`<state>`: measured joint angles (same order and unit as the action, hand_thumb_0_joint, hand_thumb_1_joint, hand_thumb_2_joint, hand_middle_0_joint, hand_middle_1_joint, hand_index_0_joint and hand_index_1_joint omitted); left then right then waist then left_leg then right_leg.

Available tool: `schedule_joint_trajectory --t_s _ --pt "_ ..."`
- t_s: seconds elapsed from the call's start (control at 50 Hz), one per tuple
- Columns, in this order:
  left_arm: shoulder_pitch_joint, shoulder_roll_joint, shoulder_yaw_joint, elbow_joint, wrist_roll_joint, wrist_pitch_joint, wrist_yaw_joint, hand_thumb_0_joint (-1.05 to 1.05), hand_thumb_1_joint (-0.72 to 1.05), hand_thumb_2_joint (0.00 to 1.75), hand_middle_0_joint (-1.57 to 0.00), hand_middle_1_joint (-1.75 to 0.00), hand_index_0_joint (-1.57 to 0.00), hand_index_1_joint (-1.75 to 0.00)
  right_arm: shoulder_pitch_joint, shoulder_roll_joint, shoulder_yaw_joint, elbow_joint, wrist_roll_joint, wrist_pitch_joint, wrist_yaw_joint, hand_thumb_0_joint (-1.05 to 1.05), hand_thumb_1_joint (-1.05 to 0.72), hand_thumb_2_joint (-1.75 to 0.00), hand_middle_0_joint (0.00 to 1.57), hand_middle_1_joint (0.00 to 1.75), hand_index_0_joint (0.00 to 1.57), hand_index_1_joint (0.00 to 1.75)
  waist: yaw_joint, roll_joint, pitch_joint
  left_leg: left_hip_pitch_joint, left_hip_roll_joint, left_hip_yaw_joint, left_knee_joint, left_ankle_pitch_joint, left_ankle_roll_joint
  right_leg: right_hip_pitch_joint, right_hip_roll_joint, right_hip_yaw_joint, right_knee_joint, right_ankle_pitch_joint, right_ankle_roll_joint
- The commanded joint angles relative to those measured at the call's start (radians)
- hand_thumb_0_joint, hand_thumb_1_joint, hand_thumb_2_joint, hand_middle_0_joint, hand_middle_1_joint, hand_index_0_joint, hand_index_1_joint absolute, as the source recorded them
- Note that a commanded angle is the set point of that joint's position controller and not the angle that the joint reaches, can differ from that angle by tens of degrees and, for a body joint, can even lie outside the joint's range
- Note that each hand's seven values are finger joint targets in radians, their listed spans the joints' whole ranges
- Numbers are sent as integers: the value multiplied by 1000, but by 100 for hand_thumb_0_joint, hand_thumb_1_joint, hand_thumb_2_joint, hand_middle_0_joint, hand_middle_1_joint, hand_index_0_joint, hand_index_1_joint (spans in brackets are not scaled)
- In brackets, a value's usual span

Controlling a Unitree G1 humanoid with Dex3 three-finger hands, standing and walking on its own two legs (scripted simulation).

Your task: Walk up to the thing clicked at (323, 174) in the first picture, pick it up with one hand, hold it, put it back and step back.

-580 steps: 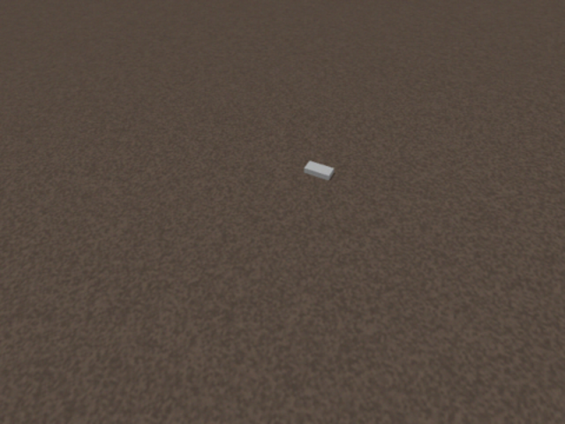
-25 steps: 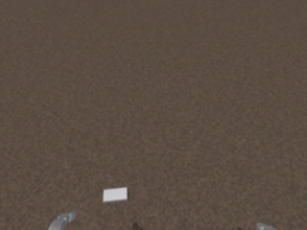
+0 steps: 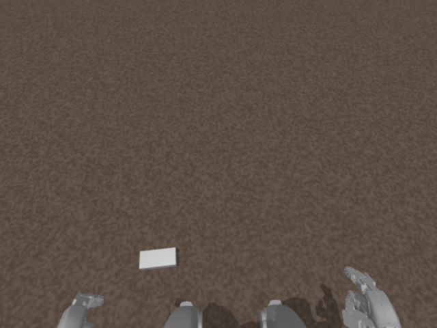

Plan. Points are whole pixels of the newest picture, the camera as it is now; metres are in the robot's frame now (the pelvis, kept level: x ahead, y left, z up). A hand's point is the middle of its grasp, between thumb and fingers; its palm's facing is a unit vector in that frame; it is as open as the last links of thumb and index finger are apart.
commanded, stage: rise first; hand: left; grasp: from above
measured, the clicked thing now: (158, 258) +0.40 +0.27 -0.68
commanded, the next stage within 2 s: none
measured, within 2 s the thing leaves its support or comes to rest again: neither
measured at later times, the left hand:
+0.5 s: hand (114, 307) +0.20 +0.29 -0.30, palm faces -0.41 -0.55 -0.73, open 14.1 cm
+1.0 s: hand (127, 278) +0.29 +0.32 -0.46, palm faces -0.47 -0.15 -0.87, open 14.2 cm
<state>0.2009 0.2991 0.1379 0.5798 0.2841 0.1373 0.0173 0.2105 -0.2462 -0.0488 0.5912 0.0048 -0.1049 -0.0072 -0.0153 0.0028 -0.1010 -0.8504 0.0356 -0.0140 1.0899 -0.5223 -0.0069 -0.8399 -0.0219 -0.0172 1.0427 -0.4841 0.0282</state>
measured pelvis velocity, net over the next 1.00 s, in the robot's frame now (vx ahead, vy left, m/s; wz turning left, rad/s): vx -0.09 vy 0.00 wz -0.07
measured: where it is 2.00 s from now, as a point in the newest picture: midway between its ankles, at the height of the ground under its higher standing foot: outside the picture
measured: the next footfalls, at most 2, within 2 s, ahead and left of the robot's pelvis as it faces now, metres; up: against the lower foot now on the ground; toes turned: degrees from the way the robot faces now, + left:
none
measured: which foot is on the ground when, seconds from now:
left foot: down 0.00-1.00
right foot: down 0.00-1.00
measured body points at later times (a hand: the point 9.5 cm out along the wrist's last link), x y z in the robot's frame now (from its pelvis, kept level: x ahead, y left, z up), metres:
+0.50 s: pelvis -0.05 -0.01 -0.16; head +0.13 +0.01 +0.25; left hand +0.21 +0.32 -0.26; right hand +0.16 -0.27 -0.27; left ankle +0.00 +0.12 -0.66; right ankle +0.01 -0.14 -0.66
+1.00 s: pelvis -0.09 +0.00 -0.31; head +0.12 +0.04 +0.08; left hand +0.31 +0.33 -0.41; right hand -0.01 -0.28 -0.44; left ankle +0.00 +0.12 -0.66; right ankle +0.01 -0.14 -0.66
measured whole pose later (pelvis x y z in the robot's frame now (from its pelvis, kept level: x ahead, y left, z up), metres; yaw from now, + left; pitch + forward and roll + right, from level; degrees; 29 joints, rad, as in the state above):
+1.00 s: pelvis -0.09 +0.00 -0.31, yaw -4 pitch +33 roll -6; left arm -0.58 0.68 0.19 1.10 1.09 -0.32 0.25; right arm 0.14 -0.28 -0.04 0.76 -0.07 -0.06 0.09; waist -0.08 0.01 -0.10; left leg -2.14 0.01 -0.11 2.25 -0.69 -0.01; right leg -2.10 -0.02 -0.04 2.16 -0.64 0.04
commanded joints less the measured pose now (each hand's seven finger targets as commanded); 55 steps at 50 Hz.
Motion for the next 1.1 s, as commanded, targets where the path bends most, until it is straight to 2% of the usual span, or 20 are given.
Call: schedule_joint_trajectory --t_s 0.0,0.06,0.12,0.16,0.28,0.32,0.36,0.4,0.5,0.62,0.66,0.68,0.7,0.76,0.82,0.88,0.92,0.94,0.98,1.08 --pt "55 174 51 -218 27 6 26 0 -57 99 -7 -106 -7 -106 8 -142 -54 -142 4 -59 -6 0 -89 -89 20 30 20 30 -14 65 -271 131 -10 -17 -83 385 4 54 27 -28 -32 262 -46" --pt "96 179 57 -277 38 18 29 0 -56 98 -7 -106 -8 -105 -13 -140 -52 -164 1 -70 -4 0 -89 -90 20 30 20 30 -2 88 -286 84 -11 -27 -49 350 1 -5 26 -28 19 228 -49" --pt "16 196 46 -279 65 18 31 0 -56 97 -7 -106 -8 -105 -21 -144 -47 -165 3 -82 -6 0 -89 -89 20 30 20 30 -34 66 -277 -2 -17 -23 12 278 6 -67 23 -26 62 194 -47" --pt "-42 215 52 -241 95 -2 32 0 -57 99 -7 -106 -7 -106 -36 -149 -46 -162 2 -94 -2 0 -89 -89 20 30 20 30 -32 66 -266 -74 -15 -31 66 236 6 -155 24 -25 130 152 -49" --pt "-209 266 49 -122 228 -126 48 0 -55 100 -6 -105 -6 -105 -59 -173 -54 -132 1 -128 17 0 -87 -89 20 30 20 30 -29 69 -365 -280 -31 -25 248 101 7 -363 16 -12 312 60 -49" --pt "-240 296 52 -96 269 -169 60 0 -56 99 -6 -106 -7 -106 -58 -179 -57 -114 2 -133 21 0 -88 -89 20 30 20 30 -25 74 -434 -323 -36 -12 319 128 11 -395 18 -3 368 89 -49" --pt "-280 343 78 -33 319 -208 80 0 -57 100 -7 -106 -7 -106 -71 -193 -59 -94 2 -136 28 0 -89 -90 20 30 20 30 -2 96 -443 -387 -37 -26 361 113 3 -484 16 -9 446 64 -54" --pt "-310 398 103 -26 365 -240 97 0 -56 99 -6 -107 -7 -106 -67 -203 -68 -72 0 -130 30 0 -90 -90 20 30 20 30 19 125 -526 -394 -37 -19 427 171 6 -531 19 -9 502 99 -57" --pt "-478 430 95 57 452 -284 131 0 -58 101 -6 -106 -6 -106 -47 -211 -81 -25 -9 -106 46 0 -91 -90 20 30 20 30 0 67 -605 -559 -44 -2 582 145 20 -608 22 -14 600 95 -52" --pt "-656 554 136 157 562 -351 164 0 -58 103 -7 -103 -6 -104 -14 -226 -95 22 -24 -76 59 0 -90 -90 20 30 20 30 20 35 -700 -686 -46 14 714 81 29 -652 24 -22 691 41 -47" --pt "-737 566 120 178 599 -371 171 0 -58 104 -7 -103 -5 -104 8 -225 -96 38 -31 -63 61 0 -90 -90 20 30 20 30 0 15 -706 -752 -49 22 761 59 36 -660 25 -21 711 32 -42" --pt "-778 604 135 189 613 -382 176 0 -59 105 -7 -102 -5 -104 8 -227 -96 44 -33 -58 63 0 -90 -90 20 30 20 30 -4 15 -698 -780 -49 19 772 22 41 -685 26 -24 718 -7 -41" --pt "-775 605 132 241 631 -387 183 0 -58 104 -6 -103 -5 -104 28 -225 -95 69 -36 -50 64 0 -90 -90 20 30 20 30 -6 15 -676 -807 -51 22 783 -4 42 -705 28 -27 726 -37 -41" --pt "-847 653 142 267 677 -412 200 0 -59 105 -7 -102 -5 -104 32 -232 -92 81 -45 -31 69 0 -90 -90 20 30 20 30 -6 56 -674 -809 -48 11 800 -52 39 -782 32 -47 770 -93 -48" --pt "-909 663 132 309 718 -440 223 0 -58 105 -7 -100 -5 -102 38 -241 -85 89 -54 -8 78 0 -90 -90 20 30 20 30 -28 94 -640 -815 -45 -16 810 -100 36 -879 33 -73 822 -130 -53" --pt "-991 704 131 332 768 -469 253 0 -58 105 -7 -98 -5 -100 42 -251 -78 101 -66 14 85 0 -90 -90 20 30 20 30 -39 161 -634 -806 -44 -32 826 -118 31 -945 32 -88 869 -137 -57" --pt "-979 680 117 417 801 -471 276 0 -56 104 -7 -98 -6 -99 39 -245 -61 103 -73 27 91 0 -90 -90 20 30 20 30 -55 162 -604 -811 -42 -50 837 -109 27 -1006 31 -102 905 -123 -59" --pt "-1026 693 113 387 812 -480 290 0 -56 104 -8 -97 -6 -99 46 -255 -69 111 -77 33 93 0 -90 -90 20 30 20 30 -54 178 -609 -805 -45 -44 848 -102 26 -1013 30 -101 910 -119 -61" --pt "-1026 709 118 452 854 -481 317 0 -56 105 -8 -96 -6 -98 58 -254 -59 122 -85 44 97 0 -89 -90 20 30 20 30 -57 185 -617 -808 -49 -42 872 -62 25 -1028 30 -104 931 -89 -63" --pt "-1132 727 100 513 926 -483 366 0 -56 104 -7 -97 -6 -98 60 -267 -54 139 -109 56 110 0 -89 -90 20 30 20 30 -84 228 -594 -838 -49 -49 898 -92 24 -1096 30 -116 977 -106 -62"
